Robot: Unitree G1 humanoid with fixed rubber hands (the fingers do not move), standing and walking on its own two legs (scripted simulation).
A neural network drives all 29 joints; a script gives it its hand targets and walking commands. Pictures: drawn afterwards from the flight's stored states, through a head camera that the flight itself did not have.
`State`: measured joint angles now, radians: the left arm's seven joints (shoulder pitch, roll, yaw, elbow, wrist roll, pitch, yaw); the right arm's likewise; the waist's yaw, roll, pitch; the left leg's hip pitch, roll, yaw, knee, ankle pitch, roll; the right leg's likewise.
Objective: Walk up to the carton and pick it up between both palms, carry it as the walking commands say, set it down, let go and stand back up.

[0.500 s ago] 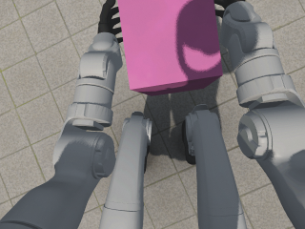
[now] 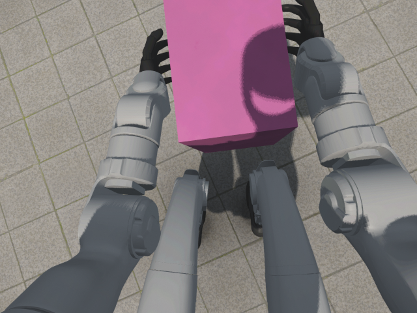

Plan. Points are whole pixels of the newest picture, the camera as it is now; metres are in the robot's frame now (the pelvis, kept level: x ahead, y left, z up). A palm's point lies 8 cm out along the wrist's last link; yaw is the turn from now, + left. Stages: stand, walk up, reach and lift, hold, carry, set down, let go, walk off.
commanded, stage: reach and lift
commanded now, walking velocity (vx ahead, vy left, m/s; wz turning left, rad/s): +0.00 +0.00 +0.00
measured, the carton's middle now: (230, 84) +0.50 -0.02 -0.11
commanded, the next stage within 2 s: none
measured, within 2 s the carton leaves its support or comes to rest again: neither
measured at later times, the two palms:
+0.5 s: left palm (133, 69) +0.46 +0.12 +0.04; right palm (325, 30) +0.49 -0.13 +0.05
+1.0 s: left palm (94, 14) +0.46 +0.11 +0.15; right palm out of the picture +0.48 -0.14 +0.16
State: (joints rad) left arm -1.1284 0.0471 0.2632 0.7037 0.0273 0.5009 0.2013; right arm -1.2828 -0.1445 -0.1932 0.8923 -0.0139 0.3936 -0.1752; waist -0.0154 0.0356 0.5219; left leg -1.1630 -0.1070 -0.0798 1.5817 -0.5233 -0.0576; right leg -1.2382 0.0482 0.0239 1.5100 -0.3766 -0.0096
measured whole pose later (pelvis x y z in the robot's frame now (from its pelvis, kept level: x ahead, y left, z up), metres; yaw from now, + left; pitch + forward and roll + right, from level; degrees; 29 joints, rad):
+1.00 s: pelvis +0.09 +0.00 +0.14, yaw -1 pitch +8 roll +1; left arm -0.67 -0.12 0.33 0.72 0.21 0.49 0.14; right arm -0.80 0.04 -0.27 0.88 -0.18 0.39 -0.14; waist -0.02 0.03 -0.02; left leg -0.70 -0.07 -0.08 0.96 -0.40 -0.02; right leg -0.78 0.05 0.07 0.92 -0.29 -0.01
